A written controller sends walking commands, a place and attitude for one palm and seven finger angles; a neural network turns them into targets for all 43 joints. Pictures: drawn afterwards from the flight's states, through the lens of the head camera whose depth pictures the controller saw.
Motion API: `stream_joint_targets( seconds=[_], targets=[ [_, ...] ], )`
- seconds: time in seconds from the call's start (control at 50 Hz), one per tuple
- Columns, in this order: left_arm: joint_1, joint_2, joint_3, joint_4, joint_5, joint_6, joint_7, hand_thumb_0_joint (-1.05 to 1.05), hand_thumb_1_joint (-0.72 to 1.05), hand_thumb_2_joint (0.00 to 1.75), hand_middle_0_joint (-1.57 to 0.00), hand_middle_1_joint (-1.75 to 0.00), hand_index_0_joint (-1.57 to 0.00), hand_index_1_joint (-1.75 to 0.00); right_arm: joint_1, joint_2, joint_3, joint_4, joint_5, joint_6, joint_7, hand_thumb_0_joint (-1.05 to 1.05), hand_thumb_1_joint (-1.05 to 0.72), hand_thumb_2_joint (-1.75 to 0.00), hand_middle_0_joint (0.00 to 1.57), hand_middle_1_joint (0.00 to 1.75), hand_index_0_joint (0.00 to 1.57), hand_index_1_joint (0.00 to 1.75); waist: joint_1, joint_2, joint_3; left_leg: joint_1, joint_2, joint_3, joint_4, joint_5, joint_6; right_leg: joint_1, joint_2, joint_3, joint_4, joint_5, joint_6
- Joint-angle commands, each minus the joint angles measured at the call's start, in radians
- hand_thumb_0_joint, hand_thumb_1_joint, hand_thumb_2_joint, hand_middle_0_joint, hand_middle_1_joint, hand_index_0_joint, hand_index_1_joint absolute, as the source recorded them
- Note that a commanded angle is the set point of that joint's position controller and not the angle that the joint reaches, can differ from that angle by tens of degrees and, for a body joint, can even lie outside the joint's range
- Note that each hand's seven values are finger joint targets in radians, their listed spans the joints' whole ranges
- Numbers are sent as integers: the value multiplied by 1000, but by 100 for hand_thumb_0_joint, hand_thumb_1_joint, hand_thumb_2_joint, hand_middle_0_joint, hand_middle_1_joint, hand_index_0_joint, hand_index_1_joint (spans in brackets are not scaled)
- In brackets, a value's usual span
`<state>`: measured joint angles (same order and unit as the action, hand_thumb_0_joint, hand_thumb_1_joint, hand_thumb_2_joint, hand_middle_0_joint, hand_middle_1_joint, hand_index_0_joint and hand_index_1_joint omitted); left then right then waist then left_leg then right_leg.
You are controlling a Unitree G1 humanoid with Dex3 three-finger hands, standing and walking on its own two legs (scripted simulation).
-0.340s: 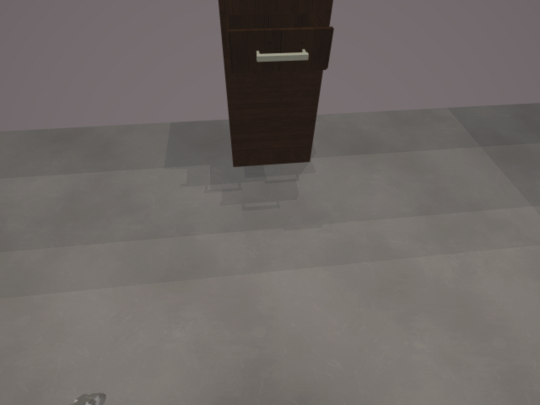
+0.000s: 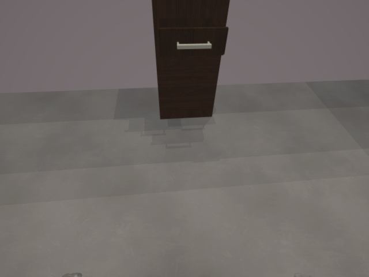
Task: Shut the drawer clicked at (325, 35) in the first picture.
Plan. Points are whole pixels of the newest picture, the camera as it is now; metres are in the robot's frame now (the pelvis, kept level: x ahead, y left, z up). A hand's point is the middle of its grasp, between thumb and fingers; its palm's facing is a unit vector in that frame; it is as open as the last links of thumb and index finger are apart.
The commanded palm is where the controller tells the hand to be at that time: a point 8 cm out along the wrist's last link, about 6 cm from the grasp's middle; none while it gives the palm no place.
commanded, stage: stand and wait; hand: left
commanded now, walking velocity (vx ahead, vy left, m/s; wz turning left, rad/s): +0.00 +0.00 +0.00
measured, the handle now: (193, 44) +1.28 +0.03 -0.07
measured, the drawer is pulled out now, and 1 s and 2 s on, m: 0.14 0.14 0.14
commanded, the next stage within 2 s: look at it before walking up in 0.70 s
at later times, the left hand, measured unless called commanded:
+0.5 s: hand out of the picture +0.05 +0.24 -0.15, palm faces -0.02 -0.94 -0.34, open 7.4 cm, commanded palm none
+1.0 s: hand out of the picture +0.04 +0.23 -0.15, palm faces -0.03 -0.94 -0.33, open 7.4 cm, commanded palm none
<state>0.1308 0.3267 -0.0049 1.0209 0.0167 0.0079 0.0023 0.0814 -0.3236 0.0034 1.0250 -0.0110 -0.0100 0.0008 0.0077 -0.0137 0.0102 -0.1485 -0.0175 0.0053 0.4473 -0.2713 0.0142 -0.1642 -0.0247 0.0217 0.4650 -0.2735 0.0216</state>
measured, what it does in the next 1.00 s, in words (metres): stands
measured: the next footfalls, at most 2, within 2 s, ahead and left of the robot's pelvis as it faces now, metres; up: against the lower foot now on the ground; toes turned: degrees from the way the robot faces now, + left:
none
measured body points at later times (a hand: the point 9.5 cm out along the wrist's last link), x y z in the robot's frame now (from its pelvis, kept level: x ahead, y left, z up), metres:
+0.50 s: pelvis -0.02 -0.01 +0.00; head -0.02 -0.01 +0.45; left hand +0.05 +0.29 -0.13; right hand +0.05 -0.31 -0.13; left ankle -0.02 +0.11 -0.74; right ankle -0.01 -0.13 -0.74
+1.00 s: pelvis -0.02 -0.01 +0.01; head -0.02 -0.01 +0.45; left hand +0.05 +0.28 -0.13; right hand +0.05 -0.31 -0.13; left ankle -0.02 +0.11 -0.74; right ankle -0.01 -0.13 -0.74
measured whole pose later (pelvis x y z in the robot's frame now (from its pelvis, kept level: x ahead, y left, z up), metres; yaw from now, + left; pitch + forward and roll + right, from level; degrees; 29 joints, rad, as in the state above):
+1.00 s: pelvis -0.02 -0.01 +0.01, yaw +0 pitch -2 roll +0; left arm 0.15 0.34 0.00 1.09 0.02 0.00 0.00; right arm 0.13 -0.34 0.00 1.12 0.00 -0.01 0.01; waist 0.00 -0.01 0.03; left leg -0.14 0.00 0.00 0.37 -0.20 -0.01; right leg -0.16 0.00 0.02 0.39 -0.20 0.00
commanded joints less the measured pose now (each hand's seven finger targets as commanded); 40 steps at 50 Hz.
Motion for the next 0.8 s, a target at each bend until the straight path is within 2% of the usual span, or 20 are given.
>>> stream_joint_targets(
  seconds=[0.0,0.1,0.24,0.28,0.38,0.48,0.64,0.78],
  targets=[
    [-46,215,45,-62,-5,-28,12,0,90,90,-20,-30,-20,-30,-51,-213,-50,-57,-2,-28,-19,0,-90,-90,20,30,20,30,-8,14,-71,22,126,-82,-73,268,27,14,-89,67,-62,256,-52],
    [-42,217,44,-42,-6,-29,11,0,90,90,-20,-30,-20,-30,-45,-217,-46,-35,-1,-28,-19,0,-90,-90,20,30,20,30,-6,23,-69,25,131,-86,-87,248,26,20,-89,73,-77,239,-53],
    [-39,226,43,-18,-6,-31,10,0,90,90,-20,-30,-20,-30,-28,-220,-44,-7,2,-25,-16,0,-90,-90,20,30,20,30,-6,-6,-46,11,131,-90,-108,181,22,14,-93,86,-108,191,-55],
    [-40,224,42,-12,-7,-31,10,0,90,90,-20,-30,-20,-30,-26,-221,-43,1,1,-26,-16,0,-90,-90,20,30,20,30,-6,15,-39,7,131,-91,-114,174,20,12,-93,88,-113,181,-54],
    [-41,226,40,-3,-6,-31,9,0,90,90,-20,-30,-20,-30,-16,-221,-41,12,2,-25,-14,0,-90,-90,20,30,20,30,-6,-1,-27,-2,131,-97,-126,143,19,3,-92,93,-130,134,-54],
    [-41,224,39,-2,-6,-30,8,0,90,90,-20,-30,-20,-30,-12,-221,-40,21,1,-24,-12,0,-90,-90,20,30,20,30,-5,9,-9,-14,129,-102,-137,111,17,-14,-89,96,-143,85,-51],
    [-37,220,39,-2,-4,-32,7,0,90,90,-20,-30,-20,-30,-3,-217,-41,22,2,-25,-11,0,-90,-90,20,30,20,30,-8,-4,-24,-2,132,-102,-135,120,17,-19,-87,101,-147,89,-53],
    [-31,215,39,2,-4,-31,8,0,90,90,-20,-30,-20,-30,-10,-218,-39,27,2,-27,-13,0,-90,-90,20,30,20,30,-4,19,-27,3,138,-99,-142,136,16,-11,-87,93,-141,119,-49]
  ],
)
